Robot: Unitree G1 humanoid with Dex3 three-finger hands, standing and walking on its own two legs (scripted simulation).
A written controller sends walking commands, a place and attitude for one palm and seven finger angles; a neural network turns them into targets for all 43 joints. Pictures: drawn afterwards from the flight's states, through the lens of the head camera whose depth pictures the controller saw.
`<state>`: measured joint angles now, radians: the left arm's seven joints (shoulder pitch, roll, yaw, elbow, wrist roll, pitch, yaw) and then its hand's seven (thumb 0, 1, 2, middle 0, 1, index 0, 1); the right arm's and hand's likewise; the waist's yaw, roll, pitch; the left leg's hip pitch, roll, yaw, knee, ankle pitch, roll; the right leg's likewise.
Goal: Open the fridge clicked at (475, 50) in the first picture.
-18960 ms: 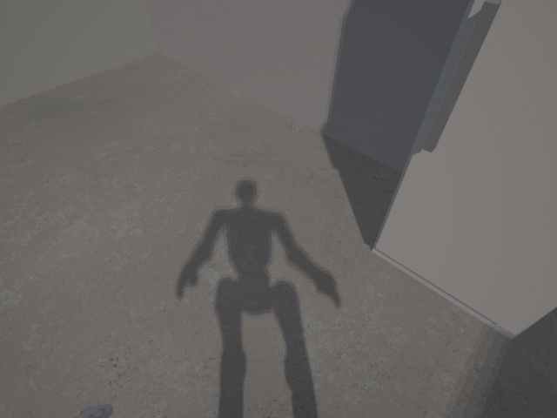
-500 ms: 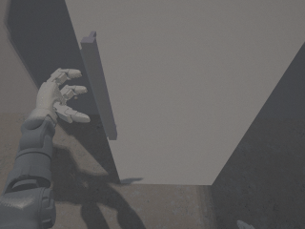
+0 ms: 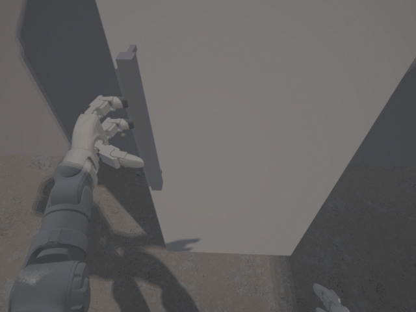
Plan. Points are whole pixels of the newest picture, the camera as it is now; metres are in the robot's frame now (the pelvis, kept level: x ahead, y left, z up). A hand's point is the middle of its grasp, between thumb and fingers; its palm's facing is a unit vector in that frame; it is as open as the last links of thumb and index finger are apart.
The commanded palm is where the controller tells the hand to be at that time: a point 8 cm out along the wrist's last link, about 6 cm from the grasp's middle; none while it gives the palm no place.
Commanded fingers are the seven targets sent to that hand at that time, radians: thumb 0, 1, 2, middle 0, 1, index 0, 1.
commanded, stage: feel for the door with the fingertips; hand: left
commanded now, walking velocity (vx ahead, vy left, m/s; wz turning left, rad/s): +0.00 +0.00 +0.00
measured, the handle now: (147, 130) +0.48 +0.16 +0.09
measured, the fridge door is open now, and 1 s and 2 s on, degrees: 0 0 0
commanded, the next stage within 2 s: slide the fingers in behind the handle in 0.40 s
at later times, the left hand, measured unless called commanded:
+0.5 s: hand (125, 126) +0.43 +0.19 +0.14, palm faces +0.00 -1.00 +0.00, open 13.8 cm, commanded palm +0.41 +0.24 +0.14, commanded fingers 0.00 -0.50 0.30 -0.30 -1.20 -0.30 -1.20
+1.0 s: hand (126, 128) +0.43 +0.19 +0.14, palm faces +0.00 -1.00 +0.01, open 14.0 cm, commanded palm +0.40 +0.23 +0.14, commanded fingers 0.00 -0.50 0.30 -0.30 -1.20 -0.30 -1.20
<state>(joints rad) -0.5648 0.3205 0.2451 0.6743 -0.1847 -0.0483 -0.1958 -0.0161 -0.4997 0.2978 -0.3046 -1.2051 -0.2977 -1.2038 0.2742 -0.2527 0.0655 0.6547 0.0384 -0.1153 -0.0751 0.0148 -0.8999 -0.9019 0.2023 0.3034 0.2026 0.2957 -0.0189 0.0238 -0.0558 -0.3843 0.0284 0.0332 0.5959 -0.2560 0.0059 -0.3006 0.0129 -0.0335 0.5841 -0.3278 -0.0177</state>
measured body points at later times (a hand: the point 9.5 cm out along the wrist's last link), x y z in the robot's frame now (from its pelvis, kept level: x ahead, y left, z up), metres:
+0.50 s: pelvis +0.00 +0.00 +0.00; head +0.02 +0.00 +0.45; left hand +0.43 +0.24 +0.15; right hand +0.08 -0.26 -0.11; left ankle +0.03 +0.12 -0.73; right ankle -0.02 -0.11 -0.73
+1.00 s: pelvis +0.00 +0.01 +0.00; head +0.02 +0.01 +0.45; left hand +0.42 +0.24 +0.14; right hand +0.11 -0.24 -0.11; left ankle +0.03 +0.12 -0.73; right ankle -0.02 -0.11 -0.73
